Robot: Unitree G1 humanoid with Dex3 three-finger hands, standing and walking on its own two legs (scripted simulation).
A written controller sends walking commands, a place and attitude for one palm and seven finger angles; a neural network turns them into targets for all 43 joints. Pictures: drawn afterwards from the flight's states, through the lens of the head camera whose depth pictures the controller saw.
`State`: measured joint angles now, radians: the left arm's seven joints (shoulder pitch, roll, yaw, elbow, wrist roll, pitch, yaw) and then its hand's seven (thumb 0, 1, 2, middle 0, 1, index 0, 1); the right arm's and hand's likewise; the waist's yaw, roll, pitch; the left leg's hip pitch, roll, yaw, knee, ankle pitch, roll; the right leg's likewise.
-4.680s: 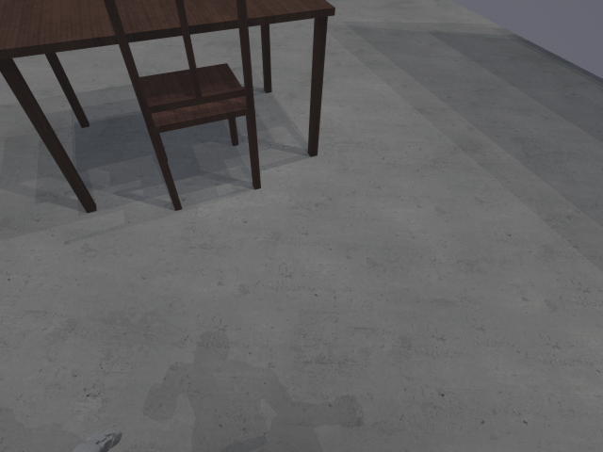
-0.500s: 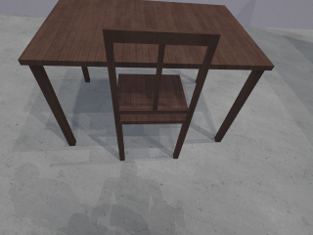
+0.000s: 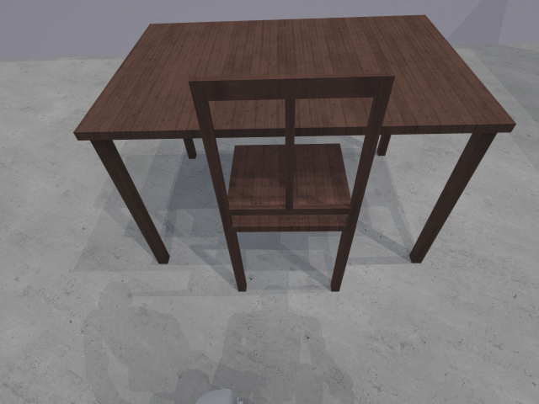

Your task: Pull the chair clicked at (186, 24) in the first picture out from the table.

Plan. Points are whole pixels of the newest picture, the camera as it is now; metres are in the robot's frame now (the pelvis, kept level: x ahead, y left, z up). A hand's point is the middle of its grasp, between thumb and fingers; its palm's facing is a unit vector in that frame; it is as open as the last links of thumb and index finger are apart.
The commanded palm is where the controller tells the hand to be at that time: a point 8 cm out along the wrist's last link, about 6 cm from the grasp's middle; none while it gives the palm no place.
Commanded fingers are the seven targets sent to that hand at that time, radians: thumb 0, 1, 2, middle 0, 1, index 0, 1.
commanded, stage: take the last steps up to it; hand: left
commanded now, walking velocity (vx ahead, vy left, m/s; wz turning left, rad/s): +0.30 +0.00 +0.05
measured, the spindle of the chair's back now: (289, 160) +0.68 +0.01 -0.07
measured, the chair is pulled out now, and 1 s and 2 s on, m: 0.00 0.00 0.00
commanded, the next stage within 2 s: come to a stop and stand still in 0.52 s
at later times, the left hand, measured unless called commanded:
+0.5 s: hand (165, 375) +0.20 +0.22 -0.18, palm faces +0.06 -0.98 -0.20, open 7.4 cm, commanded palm none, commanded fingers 0.00 0.90 0.90 -0.20 -0.30 -0.20 -0.30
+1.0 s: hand (187, 331) +0.28 +0.20 -0.17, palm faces +0.05 -0.96 -0.26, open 7.3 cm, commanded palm none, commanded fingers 0.00 0.90 0.90 -0.20 -0.30 -0.20 -0.30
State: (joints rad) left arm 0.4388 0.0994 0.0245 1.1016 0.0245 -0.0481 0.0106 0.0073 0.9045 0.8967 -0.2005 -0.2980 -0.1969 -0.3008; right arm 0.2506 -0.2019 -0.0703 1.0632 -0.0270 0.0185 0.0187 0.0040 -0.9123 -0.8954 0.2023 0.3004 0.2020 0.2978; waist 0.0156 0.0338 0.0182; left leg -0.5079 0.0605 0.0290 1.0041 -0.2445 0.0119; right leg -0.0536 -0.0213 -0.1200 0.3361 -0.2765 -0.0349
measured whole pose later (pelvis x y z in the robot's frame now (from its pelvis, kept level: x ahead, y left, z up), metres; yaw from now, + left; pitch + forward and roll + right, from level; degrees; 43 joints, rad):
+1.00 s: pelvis +0.22 +0.01 -0.01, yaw +0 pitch +0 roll +1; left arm 0.16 0.16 0.05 1.01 0.03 0.01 0.04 0.00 0.92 0.90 -0.20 -0.30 -0.20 -0.30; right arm 0.15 -0.19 -0.06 1.03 -0.01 0.06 -0.02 0.00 -0.91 -0.90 0.20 0.30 0.20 0.30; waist 0.02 0.02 0.10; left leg -0.41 0.01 0.02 0.93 -0.46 -0.06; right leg -0.28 -0.04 -0.11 0.49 -0.20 -0.05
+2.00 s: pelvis +0.20 +0.10 -0.01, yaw -1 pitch +0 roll +0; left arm 0.30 0.13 -0.01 1.08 0.02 0.00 0.03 0.01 0.91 0.90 -0.20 -0.30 -0.20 -0.30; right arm 0.30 -0.15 0.02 1.09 -0.01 -0.02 -0.03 0.01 -0.91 -0.90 0.20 0.30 0.20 0.30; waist 0.00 0.01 0.03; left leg -0.18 -0.08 0.09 0.39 -0.22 0.10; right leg -0.22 -0.02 0.01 0.45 -0.23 0.02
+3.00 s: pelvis +0.23 +0.06 +0.00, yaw +0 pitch +0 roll +0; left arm 0.35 0.14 -0.01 0.97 -0.02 0.04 0.05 0.02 0.93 0.90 -0.20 -0.30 -0.20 -0.30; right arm 0.30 -0.15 0.03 1.10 0.00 -0.03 -0.04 0.01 -0.92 -0.90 0.20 0.30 0.20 0.30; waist 0.00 0.01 0.03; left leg -0.14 -0.03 0.05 0.41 -0.26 0.03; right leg -0.16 0.03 -0.02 0.42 -0.26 -0.04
